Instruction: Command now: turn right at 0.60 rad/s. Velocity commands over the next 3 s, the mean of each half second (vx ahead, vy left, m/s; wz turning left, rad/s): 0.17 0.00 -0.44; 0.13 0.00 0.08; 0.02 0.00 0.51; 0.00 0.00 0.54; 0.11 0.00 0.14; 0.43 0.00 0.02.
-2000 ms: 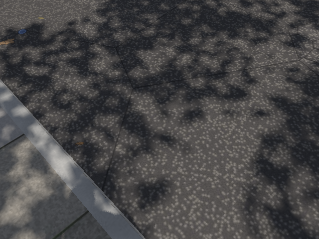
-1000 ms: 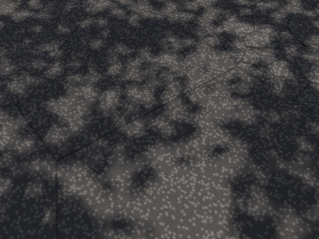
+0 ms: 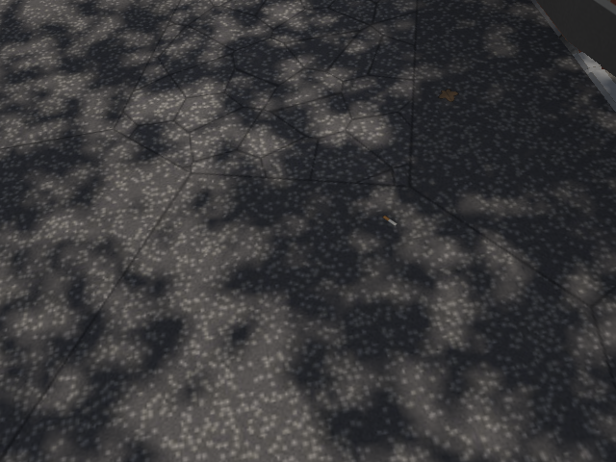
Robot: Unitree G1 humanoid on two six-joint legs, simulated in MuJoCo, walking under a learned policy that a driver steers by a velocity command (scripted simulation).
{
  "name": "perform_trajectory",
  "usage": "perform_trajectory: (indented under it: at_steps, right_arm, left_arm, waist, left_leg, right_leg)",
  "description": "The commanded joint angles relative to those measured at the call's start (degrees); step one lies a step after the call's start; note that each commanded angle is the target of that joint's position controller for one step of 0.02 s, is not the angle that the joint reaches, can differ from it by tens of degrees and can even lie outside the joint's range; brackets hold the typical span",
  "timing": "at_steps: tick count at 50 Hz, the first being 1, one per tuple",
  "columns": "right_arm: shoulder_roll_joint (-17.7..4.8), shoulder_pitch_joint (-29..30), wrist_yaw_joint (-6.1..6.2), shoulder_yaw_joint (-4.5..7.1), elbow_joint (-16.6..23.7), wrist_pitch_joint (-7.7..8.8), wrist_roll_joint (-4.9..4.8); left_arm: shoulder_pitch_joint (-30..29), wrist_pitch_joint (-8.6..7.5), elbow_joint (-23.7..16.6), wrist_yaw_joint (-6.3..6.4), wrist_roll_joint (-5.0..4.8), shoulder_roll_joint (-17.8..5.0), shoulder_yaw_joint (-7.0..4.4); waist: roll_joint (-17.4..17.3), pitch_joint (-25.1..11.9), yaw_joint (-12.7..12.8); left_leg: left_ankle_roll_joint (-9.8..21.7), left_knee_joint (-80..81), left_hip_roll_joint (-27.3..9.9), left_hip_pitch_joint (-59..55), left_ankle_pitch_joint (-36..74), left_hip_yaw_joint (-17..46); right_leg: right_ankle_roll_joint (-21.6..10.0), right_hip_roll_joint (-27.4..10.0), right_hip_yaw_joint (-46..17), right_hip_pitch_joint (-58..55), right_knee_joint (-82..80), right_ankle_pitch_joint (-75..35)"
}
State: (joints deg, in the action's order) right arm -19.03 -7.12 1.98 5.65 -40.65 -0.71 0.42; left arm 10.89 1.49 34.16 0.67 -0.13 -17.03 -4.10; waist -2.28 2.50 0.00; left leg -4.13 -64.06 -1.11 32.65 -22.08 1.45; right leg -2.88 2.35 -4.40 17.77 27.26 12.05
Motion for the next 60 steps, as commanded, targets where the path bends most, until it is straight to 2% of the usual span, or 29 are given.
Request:
perform_trajectory:
  at_steps: [1, 7, 10, 12, 13, 14, 15, 16, 17, 19, 26, 29, 32, 33, 34, 35, 36, 37, 38, 39, 42, 47, 51, 54, 56, 57, 58, 59, 60]
  right_arm:
    - [-3.4, 0.8, 0.02, 0.73, 4.3, 0.87, -0.08]
    - [-3.2, 2.4, -1.02, 0.37, 5.4, 1.67, -0.50]
    - [-3.7, 1.3, -1.84, 0.60, 5.7, 2.51, -1.30]
    - [-2.8, -2.8, -2.33, 0.64, 4.5, 3.35, -1.55]
    - [-3.5, -5.2, -2.24, 0.85, 4.0, 3.74, -0.93]
    - [-5.7, -10.1, -2.06, 1.02, 3.7, 4.01, 0.50]
    - [-11.4, -13.1, -2.75, 2.36, 2.3, 4.47, 1.99]
    - [-8.9, -9.7, -2.69, 1.93, 3.2, 5.29, 1.16]
    - [-6.2, -7.7, -2.10, 1.08, 3.3, 5.48, 0.01]
    - [-4.8, -7.9, -1.35, 0.42, 3.1, 5.33, -0.73]
    - [-6.0, -12.2, -1.28, 0.12, 0.8, 4.73, -0.72]
    - [-8.4, -14.8, -1.65, 0.62, -0.6, 3.74, -1.51]
    - [-7.1, -12.4, -1.39, 0.01, -0.4, 3.41, -2.23]
    - [-5.1, -13.1, -1.40, -0.69, -0.5, 3.81, -1.67]
    - [-1.0, -14.7, -1.42, -2.37, 1.7, 4.35, 0.93]
    - [1.5, -21.5, -1.39, -3.53, 0.5, 4.32, 0.59]
    - [-4.8, -19.0, -1.25, -1.80, -0.6, 3.52, -1.07]
    - [-5.7, -15.2, -1.15, -1.43, -0.1, 2.78, -1.89]
    - [-4.5, -13.8, -0.66, -1.55, -0.5, 1.83, -1.65]
    - [-4.0, -13.3, -0.16, -1.48, -0.4, 0.70, -1.17]
    - [-2.8, -15.1, 0.62, -1.33, -0.6, -1.00, -0.92]
    - [-3.0, -7.8, 0.12, -1.40, 3.8, -1.72, -1.03]
    - [-3.2, -5.5, -1.07, -1.23, 6.0, -1.98, -1.06]
    - [-3.3, -6.1, -2.14, -0.95, 7.0, -1.84, -1.22]
    - [-4.6, -8.7, -2.37, -0.17, 6.5, -1.57, -0.87]
    - [-9.5, -9.7, -1.70, 1.28, 7.1, -1.42, -0.72]
    - [-15.5, -9.1, -1.18, 2.27, 9.4, -1.08, 0.06]
    - [-12.7, -11.9, -1.72, 1.56, 9.5, 0.05, 1.40]
    - [-11.4, -9.9, -1.91, 1.11, 9.2, 1.04, 1.27]
  left_arm:
    - [-2.0, -0.77, -4.0, 0.95, -0.12, -9.5, -2.60]
    - [-2.4, 0.03, -4.2, 0.60, -0.19, -11.0, -3.14]
    - [-2.1, 0.22, -4.0, 0.14, -0.94, -10.6, -2.88]
    - [-3.2, 0.25, -3.8, 0.22, -1.06, -9.2, -2.10]
    - [-2.3, -0.04, -3.6, 0.44, -0.81, -6.7, -1.28]
    - [-1.0, -0.41, -3.5, 0.44, -0.20, -2.0, 0.21]
    - [-3.3, -1.51, -6.4, 0.60, -1.43, -4.5, -0.69]
    - [-4.0, -2.40, -5.6, 0.82, -1.20, -8.2, -1.74]
    - [-2.8, -2.65, -4.2, 0.56, -0.99, -9.2, -2.16]
    - [-1.8, -3.13, -2.7, -0.01, -0.31, -7.7, -2.00]
    - [-9.9, -5.43, -3.4, -1.66, -0.21, -0.4, 0.77]
    - [-9.7, -5.53, -3.1, -2.48, -0.70, -2.3, 0.12]
    - [-2.3, -5.41, -0.5, -2.45, -0.38, -4.9, -1.38]
    - [1.9, -5.47, 0.3, -1.89, 0.18, -6.8, -2.02]
    - [8.5, -5.19, 0.3, -1.10, 1.83, -11.9, -2.73]
    - [8.2, -4.35, 1.4, -1.09, 1.81, -11.8, -2.19]
    - [8.0, -3.81, 1.6, -1.40, 0.67, -8.3, -1.62]
    - [4.7, -3.88, 1.7, -1.50, 0.28, -6.4, -0.87]
    - [0.9, -4.05, 1.8, -1.63, 0.37, -4.3, -0.02]
    - [-2.6, -4.22, 1.9, -1.80, 0.64, -2.9, 0.52]
    - [-7.2, -4.82, 2.9, -1.29, 2.03, -3.8, 0.01]
    - [-5.8, -3.21, 4.7, 0.48, 0.92, -7.2, -1.39]
    - [-6.4, -2.10, 5.4, 0.52, 0.60, -8.0, -1.73]
    - [-7.0, -1.38, 5.8, 0.51, -0.48, -9.2, -2.09]
    - [-5.1, -0.92, 7.1, 0.63, -1.33, -8.1, -1.97]
    - [-2.8, -0.96, 7.4, 0.48, -0.17, -5.6, -1.40]
    - [-5.7, -1.22, 4.2, 0.46, 2.16, -3.7, -0.53]
    - [-9.8, -1.43, 3.5, 0.66, 1.52, -6.0, -1.20]
    - [-9.3, -1.29, 3.6, 0.57, 0.07, -7.0, -1.66]
  waist:
    - [9.9, -8.2, -0.3]
    - [11.1, -7.4, 1.0]
    - [11.6, -7.7, 1.0]
    - [11.4, -6.7, -1.8]
    - [9.0, -7.2, -2.6]
    - [-0.7, -10.0, -3.2]
    - [-12.2, -3.7, -2.9]
    - [-8.7, 1.2, -2.0]
    - [-7.3, 2.7, -0.9]
    - [-5.6, 2.2, -0.9]
    - [-5.8, 1.7, -4.8]
    - [-7.6, -0.6, -4.8]
    - [-5.7, -4.4, 0.5]
    - [-3.5, -7.8, 2.6]
    - [7.8, -17.6, 3.5]
    - [19.5, -23.9, 0.6]
    - [13.4, -20.4, 3.0]
    - [11.0, -14.2, 2.6]
    - [7.7, -11.4, 1.3]
    - [7.8, -8.6, -0.3]
    - [11.1, -6.4, -2.8]
    - [8.7, -5.1, 0.1]
    - [7.9, -4.6, 0.4]
    - [8.0, -5.9, -0.7]
    - [6.0, -6.7, -2.0]
    - [-4.2, -6.8, -0.9]
    - [-18.1, -5.5, -0.7]
    - [-11.1, -10.0, -4.9]
    - [-7.5, -8.9, -3.2]
  left_leg:
    - [-0.6, 5.9, 0.4, 2.5, 2.9, 2.1]
    - [-0.1, 19.7, 2.5, -4.8, 0.6, 3.1]
    - [1.7, 27.1, 3.5, -10.3, 0.4, 2.3]
    - [3.8, 37.8, 3.2, -19.7, 6.4, 0.5]
    - [5.6, 40.8, -0.3, -26.9, 6.9, 2.8]
    - [9.4, 44.8, -11.6, -34.4, -1.2, 14.7]
    - [17.4, 52.4, -19.8, -31.5, -15.6, 35.3]
    - [19.4, 53.9, -21.0, -28.2, -21.5, 36.9]
    - [17.6, 53.7, -18.4, -28.1, -19.9, 31.7]
    - [15.0, 54.0, -14.7, -29.9, -12.7, 24.3]
    - [13.9, 53.6, -8.9, -25.0, 19.1, 6.1]
    - [13.7, 49.7, -10.7, -25.3, 27.3, 5.8]
    - [10.3, 41.2, -9.6, -25.3, 36.1, 4.9]
    - [7.7, 33.8, -6.8, -22.7, 35.6, 2.2]
    - [3.8, 18.1, -2.9, -12.2, 14.4, -0.6]
    - [0.9, 5.2, 1.1, -3.9, -16.2, 1.3]
    - [0.2, -1.0, -0.4, -1.8, -16.4, 3.7]
    - [0.6, -3.0, -1.5, 1.1, -14.5, 3.3]
    - [0.6, -0.9, -3.1, 0.3, -11.5, 3.4]
    - [0.2, 2.7, -4.3, -3.0, -8.6, 3.8]
    - [-0.9, 7.9, -3.2, -11.5, -2.4, 1.4]
    - [0.2, 12.6, -4.5, -7.5, 0.1, 0.2]
    - [1.5, 16.5, -4.2, -8.1, 0.0, -1.6]
    - [3.4, 24.6, -2.6, -11.8, 2.5, -3.9]
    - [6.1, 36.0, -0.1, -19.4, 13.0, -4.5]
    - [9.4, 41.4, -6.8, -25.9, 29.1, 6.3]
    - [20.6, 43.0, -20.5, -31.4, 46.1, 27.0]
    - [25.9, 44.0, -21.8, -31.0, 45.1, 28.6]
    - [23.7, 43.6, -18.8, -30.7, 42.6, 23.4]
  right_leg:
    - [-10.3, -12.4, -14.4, -9.8, -6.9, -17.6]
    - [-10.6, -11.8, -21.2, -6.6, -5.6, -10.1]
    - [-10.3, -10.0, -25.4, -4.2, -7.4, 9.5]
    - [-8.1, -7.4, -24.5, 0.6, -6.0, 19.2]
    - [-5.4, -5.0, -22.0, 5.6, -2.1, 22.5]
    - [-1.4, 0.6, -13.8, 12.4, 14.1, 26.1]
    - [0.2, 6.1, -6.4, 26.2, 24.5, 24.8]
    - [1.0, 1.5, -8.5, 29.2, 31.4, 19.6]
    - [1.6, 0.6, -8.0, 30.2, 33.4, 14.5]
    - [3.1, -1.1, -5.5, 30.5, 34.2, 8.0]
    - [5.3, -3.7, 5.0, 17.1, 14.5, -3.1]
    - [4.8, -1.8, 6.2, 9.2, 8.3, -3.8]
    - [1.2, -0.3, 5.8, -4.2, -2.0, -12.1]
    - [-0.5, -2.9, 3.6, -12.7, -3.9, -19.1]
    - [-5.5, -17.0, -11.0, -29.4, 0.8, -40.3]
    - [-15.3, -27.1, -24.7, -33.7, -1.4, -42.5]
    - [-14.9, -24.4, -22.6, -27.8, -4.4, -32.6]
    - [-12.6, -21.7, -16.6, -23.2, -5.4, -28.1]
    - [-10.6, -19.3, -12.3, -18.0, -6.6, -25.1]
    - [-9.3, -17.5, -8.5, -11.7, -8.5, -22.5]
    - [-9.8, -15.0, -1.4, -2.1, -11.7, -21.3]
    - [-12.1, -19.3, -1.6, -5.3, -13.2, -12.1]
    - [-11.7, -20.5, 0.1, -7.4, -11.9, -12.9]
    - [-9.3, -20.5, 2.4, -10.1, -7.0, -18.0]
    - [-4.3, -17.2, 6.4, -7.8, 0.4, -12.1]
    - [1.0, -12.0, 12.0, -0.4, 12.3, -1.7]
    - [6.8, -2.0, 13.0, 17.1, 27.6, 24.0]
    - [6.8, -1.1, 3.3, 19.3, 38.1, 28.6]
    - [6.1, -2.5, 1.1, 20.6, 41.2, 24.2]
